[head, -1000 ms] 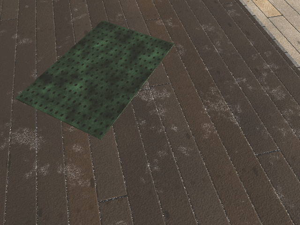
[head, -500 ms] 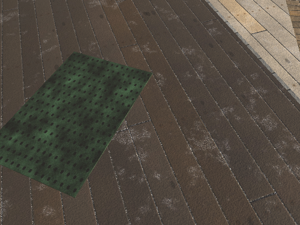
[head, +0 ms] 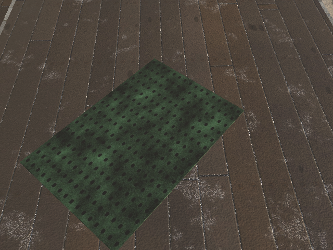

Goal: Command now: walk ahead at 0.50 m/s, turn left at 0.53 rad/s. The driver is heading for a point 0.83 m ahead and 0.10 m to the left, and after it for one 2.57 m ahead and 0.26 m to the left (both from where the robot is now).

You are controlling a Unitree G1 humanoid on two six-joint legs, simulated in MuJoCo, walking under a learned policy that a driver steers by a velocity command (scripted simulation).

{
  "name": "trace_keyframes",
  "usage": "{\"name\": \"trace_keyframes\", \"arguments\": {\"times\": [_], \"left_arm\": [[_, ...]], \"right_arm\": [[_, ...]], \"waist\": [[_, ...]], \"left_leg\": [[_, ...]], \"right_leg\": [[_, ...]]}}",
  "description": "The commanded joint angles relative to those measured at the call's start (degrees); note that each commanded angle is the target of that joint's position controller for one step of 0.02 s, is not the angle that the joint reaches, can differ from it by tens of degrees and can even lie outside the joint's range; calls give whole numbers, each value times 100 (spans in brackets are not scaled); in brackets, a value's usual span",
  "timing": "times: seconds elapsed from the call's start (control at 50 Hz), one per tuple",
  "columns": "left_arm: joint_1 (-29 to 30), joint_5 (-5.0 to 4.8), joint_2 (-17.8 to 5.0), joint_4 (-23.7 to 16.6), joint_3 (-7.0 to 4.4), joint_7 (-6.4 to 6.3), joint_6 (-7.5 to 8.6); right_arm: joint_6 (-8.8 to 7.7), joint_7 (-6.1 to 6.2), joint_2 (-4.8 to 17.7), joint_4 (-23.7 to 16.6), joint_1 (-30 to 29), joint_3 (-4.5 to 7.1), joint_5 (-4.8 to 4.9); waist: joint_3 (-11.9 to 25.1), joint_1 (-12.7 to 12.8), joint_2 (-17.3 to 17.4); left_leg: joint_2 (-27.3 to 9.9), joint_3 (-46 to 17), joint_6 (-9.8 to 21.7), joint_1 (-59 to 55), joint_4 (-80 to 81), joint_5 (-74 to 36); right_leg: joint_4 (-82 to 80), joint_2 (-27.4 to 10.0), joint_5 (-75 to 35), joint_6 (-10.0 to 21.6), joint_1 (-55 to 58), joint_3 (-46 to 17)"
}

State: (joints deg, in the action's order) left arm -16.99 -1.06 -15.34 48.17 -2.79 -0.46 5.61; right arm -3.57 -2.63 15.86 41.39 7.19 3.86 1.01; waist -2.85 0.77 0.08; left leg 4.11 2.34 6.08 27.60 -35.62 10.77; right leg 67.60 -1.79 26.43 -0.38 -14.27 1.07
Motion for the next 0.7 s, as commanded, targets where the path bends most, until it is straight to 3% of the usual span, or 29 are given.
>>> {"name": "trace_keyframes", "arguments": {"times": [0.02,0.04,0.1,0.14,0.22,0.28,0.32,0.36,0.38,0.4,0.42,0.44,0.46,0.48,0.5,0.52,0.56,0.6,0.64,0.7], "left_arm": [[568,29,-718,-829,-117,3,385],[460,120,-799,-827,-178,-19,313],[322,198,-615,-890,-176,-23,101],[684,223,-489,-1041,-128,-43,46],[1569,172,-313,-1249,-39,18,85],[1960,80,-457,-1394,-76,98,148],[1962,67,-623,-1433,-146,146,206],[1592,51,-741,-1369,-226,153,265],[1098,82,-848,-1253,-303,123,292],[325,183,-1105,-1183,-391,76,314],[-438,295,-1602,-1029,-525,49,255],[-540,146,-1281,-963,-468,92,204],[-264,103,-843,-1048,-347,71,164],[-30,133,-698,-1065,-285,64,110],[162,156,-584,-1003,-232,81,83],[270,187,-481,-959,-185,92,90],[313,162,-473,-851,-185,129,129],[253,123,-643,-719,-233,144,169],[205,89,-786,-609,-268,136,158],[78,24,-929,-471,-284,115,82]], "right_arm": [[-67,74,727,-203,868,225,4],[-73,90,569,-313,612,169,-47],[-92,151,675,-389,554,199,-36],[-86,230,840,-355,711,244,-21],[4,320,880,-275,1050,255,42],[56,335,899,-200,1313,256,68],[86,356,865,-194,1359,251,71],[113,369,857,-247,1211,259,52],[113,362,723,-305,1114,215,37],[83,333,419,-422,1021,101,-22],[31,340,76,-554,1718,-12,85],[8,344,438,-550,1853,6,131],[42,336,883,-517,1427,129,133],[75,337,872,-579,1039,132,56],[73,316,757,-651,814,126,-14],[80,288,646,-663,789,131,-13],[112,249,401,-609,928,81,38],[119,247,296,-667,733,35,-11],[76,222,225,-722,446,-26,-64],[-15,143,130,-793,-107,-97,-42]], "waist": [[956,-347,-104],[822,-121,-19],[602,92,90],[443,14,139],[384,-365,419],[378,-519,538],[399,-457,597],[454,-202,778],[684,70,761],[1353,445,415],[2243,342,-1126],[2204,328,-1730],[1376,436,-1002],[882,396,-546],[477,277,-382],[315,128,-479],[249,-20,-638],[203,-47,-549],[231,-3,-422],[176,197,-414]], "left_leg": [[-1707,-2940,1263,-3132,1845,-838],[-1546,-2588,1210,-2517,1976,-1299],[-1312,-2137,1233,-1631,2243,-1901],[-1148,-1836,1146,-1321,2291,-2044],[-780,-1595,737,-1155,2081,-1335],[-958,-2040,662,-1464,1824,-869],[-1107,-2452,588,-1835,1510,-646],[-1138,-2713,470,-1963,1148,-765],[-910,-2614,320,-1847,686,-1034],[-612,-2245,110,-1310,-591,-765],[206,-1386,-335,640,-2558,1042],[-58,-1314,-426,1680,-3601,2303],[-347,-1349,-469,1987,-4022,1814],[-529,-1122,-496,1871,-4024,1362],[-656,-1076,-503,1727,-3740,1067],[-796,-1071,-487,1472,-3483,885],[-843,-915,-497,1116,-3104,772],[-886,-830,-542,1189,-2553,528],[-987,-705,-572,1201,-1851,17],[-932,-429,-578,838,-731,-773]], "right_leg": [[540,-322,-524,141,-2961,-659],[221,-462,-687,102,-2509,-680],[-492,-491,-927,-131,-2108,-528],[-1208,-397,-1468,-288,-2150,-408],[-3011,-4,-2932,-323,-1685,-323],[-3589,165,-3010,-275,-1504,-423],[-3896,208,-2664,-155,-1390,-545],[-4118,225,-2283,40,-889,-508],[-4340,182,-2339,202,-131,-451],[-4203,-553,-2220,558,1219,-1066],[-4396,-1891,-1310,1473,3397,-3295],[-4883,-2364,-24,1679,3522,-4717],[-5017,-2140,337,1425,2818,-3995],[-5073,-1850,-163,1227,2093,-3200],[-5236,-1577,-764,1181,1411,-2635],[-5393,-1362,-1163,1124,977,-2203],[-5644,-1155,-1653,1173,546,-1660],[-5806,-1176,-2199,1307,515,-1331],[-5871,-1180,-2620,1343,636,-1047],[-5871,-1012,-2789,1197,632,-561]]}}
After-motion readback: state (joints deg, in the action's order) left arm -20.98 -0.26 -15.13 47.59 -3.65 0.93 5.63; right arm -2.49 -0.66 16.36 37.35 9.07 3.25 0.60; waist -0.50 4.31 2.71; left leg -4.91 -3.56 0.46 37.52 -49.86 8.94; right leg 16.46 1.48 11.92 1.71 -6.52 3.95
